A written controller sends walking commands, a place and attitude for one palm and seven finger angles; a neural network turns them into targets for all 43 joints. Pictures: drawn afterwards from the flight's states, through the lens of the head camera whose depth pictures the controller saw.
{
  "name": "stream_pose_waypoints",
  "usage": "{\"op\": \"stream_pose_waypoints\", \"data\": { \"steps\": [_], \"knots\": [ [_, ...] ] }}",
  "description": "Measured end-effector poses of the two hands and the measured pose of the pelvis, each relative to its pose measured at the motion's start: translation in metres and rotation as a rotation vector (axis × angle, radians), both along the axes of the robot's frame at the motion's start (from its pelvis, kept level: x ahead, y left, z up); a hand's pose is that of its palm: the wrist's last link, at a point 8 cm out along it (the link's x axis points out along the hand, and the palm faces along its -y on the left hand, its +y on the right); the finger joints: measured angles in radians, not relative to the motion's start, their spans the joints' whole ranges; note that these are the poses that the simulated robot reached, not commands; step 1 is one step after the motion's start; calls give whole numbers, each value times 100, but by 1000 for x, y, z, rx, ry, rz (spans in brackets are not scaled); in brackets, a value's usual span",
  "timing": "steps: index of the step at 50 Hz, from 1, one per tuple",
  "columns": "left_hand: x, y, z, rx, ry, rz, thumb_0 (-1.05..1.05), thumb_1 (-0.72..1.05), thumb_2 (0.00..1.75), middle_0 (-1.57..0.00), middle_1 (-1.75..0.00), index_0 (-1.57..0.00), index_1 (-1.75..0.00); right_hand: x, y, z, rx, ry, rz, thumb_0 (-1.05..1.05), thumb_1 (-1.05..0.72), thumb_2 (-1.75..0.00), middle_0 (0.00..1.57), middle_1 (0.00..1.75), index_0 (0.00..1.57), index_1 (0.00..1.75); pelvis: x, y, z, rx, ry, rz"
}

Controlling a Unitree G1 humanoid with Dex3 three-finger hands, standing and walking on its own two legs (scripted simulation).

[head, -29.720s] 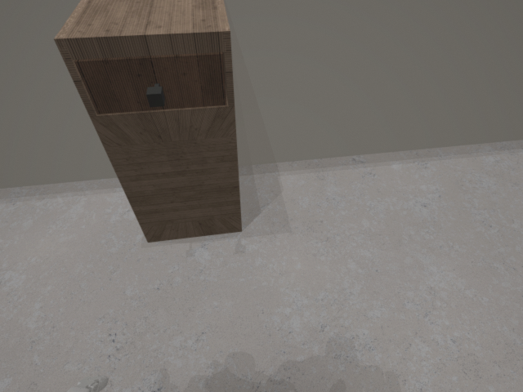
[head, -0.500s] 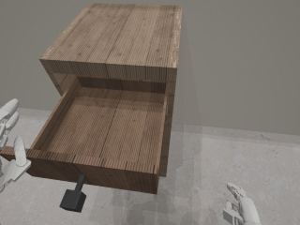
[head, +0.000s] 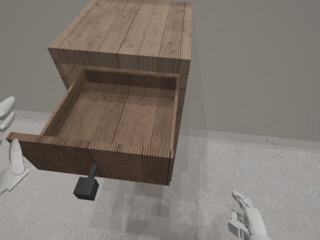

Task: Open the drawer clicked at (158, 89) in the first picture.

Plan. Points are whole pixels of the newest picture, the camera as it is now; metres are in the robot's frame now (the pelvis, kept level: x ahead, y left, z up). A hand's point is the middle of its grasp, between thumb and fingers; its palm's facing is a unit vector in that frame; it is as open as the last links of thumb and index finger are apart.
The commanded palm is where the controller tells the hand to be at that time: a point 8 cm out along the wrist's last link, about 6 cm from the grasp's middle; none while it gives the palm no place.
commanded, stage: step back with the hand held close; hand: left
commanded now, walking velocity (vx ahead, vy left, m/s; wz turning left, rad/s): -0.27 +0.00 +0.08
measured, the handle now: (89, 180) +0.25 +0.19 +0.01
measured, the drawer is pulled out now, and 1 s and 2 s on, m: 0.30 0.30 0.30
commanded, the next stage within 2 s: stop stepping back and stand still in 0.66 s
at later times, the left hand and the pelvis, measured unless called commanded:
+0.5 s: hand out of the picture +0.10 +0.25 +0.20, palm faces +0.42 -0.76 -0.49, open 7.4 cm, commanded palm +0.04 +0.28 +0.20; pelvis -0.08 +0.00 +0.00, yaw +3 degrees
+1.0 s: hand out of the picture -0.05 +0.24 +0.20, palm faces +0.47 -0.79 -0.39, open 7.4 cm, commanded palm -0.11 +0.27 +0.20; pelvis -0.22 -0.02 +0.01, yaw +5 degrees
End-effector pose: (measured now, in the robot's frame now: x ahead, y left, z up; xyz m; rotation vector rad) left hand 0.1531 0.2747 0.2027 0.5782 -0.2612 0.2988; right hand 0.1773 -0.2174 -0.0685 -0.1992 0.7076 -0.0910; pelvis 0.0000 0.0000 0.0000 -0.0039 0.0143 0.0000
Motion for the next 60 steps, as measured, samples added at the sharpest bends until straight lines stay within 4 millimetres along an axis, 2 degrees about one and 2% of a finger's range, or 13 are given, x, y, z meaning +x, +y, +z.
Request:
{"op": "stream_pose_waypoints", "data": {
  "steps": [8,15,18,22,25,29,34,39,42,48,52,56,60],
  "knots": [
    [-22,-11,0,-15,-82,-31,1,88,90,-21,-31,-22,-30,-41,-21,-4,-40,54,-14,1,-91,-90,20,30,21,30,-21,-9,-4,-10,1,47],
    [-48,8,-8,-33,-86,-7,1,88,90,-21,-31,-22,-30,-70,-35,5,-140,107,-42,1,-91,-90,20,30,20,30,-39,-1,-3,-4,17,87],
    [-61,16,-7,-4,-75,7,1,88,90,-21,-31,-22,-30,-75,-29,4,-144,91,-42,1,-91,-90,20,30,20,30,-52,4,-4,8,10,86],
    [-80,18,7,40,-84,28,1,88,90,-21,-31,-22,-30,-78,-10,1,-82,40,-18,1,-91,-90,20,30,20,30,-64,4,-1,0,22,67],
    [-93,8,14,50,-114,20,1,89,90,-21,-31,-22,-30,-81,3,-4,-17,11,16,1,-91,-90,20,30,20,30,-77,-2,-2,2,31,44],
    [-108,-12,13,13,-97,-13,1,89,90,-21,-31,-21,-30,-93,11,-8,47,-2,60,1,-91,-90,20,30,20,30,-106,-12,1,-39,8,50],
    [-143,-22,4,-11,-33,-29,1,88,90,-21,-31,-22,-30,-123,-2,-5,49,16,31,1,-91,-90,20,30,21,30,-134,-19,4,1,15,73],
    [-183,-6,-7,-40,6,51,1,88,90,-22,-31,-22,-30,-156,-20,9,-48,39,8,1,-91,-90,20,30,21,30,-159,-17,8,26,33,72],
    [-204,4,-11,-59,-36,71,1,88,90,-22,-31,-22,-30,-174,-27,12,-120,27,19,1,-91,-90,20,30,20,30,-179,-11,2,3,30,99],
    [-238,6,0,-70,-108,89,1,89,90,-21,-31,-22,-30,-220,-22,20,-91,2,16,1,-91,-90,20,30,20,30,-210,-15,7,3,-19,101],
    [-258,-5,9,-40,-145,78,1,89,90,-21,-31,-21,-30,-244,-17,11,-32,-5,21,1,-91,-90,20,30,20,30,-222,-20,5,3,-28,84],
    [-267,-13,7,-24,-136,80,1,89,90,-21,-31,-21,-30,-261,-18,-5,-1,36,33,1,-91,-90,20,30,20,30,-238,-26,2,-17,-47,92],
    [-276,-13,5,-71,-116,84,1,89,90,-21,-31,-22,-30,-278,-25,-5,-8,88,15,1,-91,-90,20,30,21,30,-249,-25,8,-1,-37,89]
  ]
}}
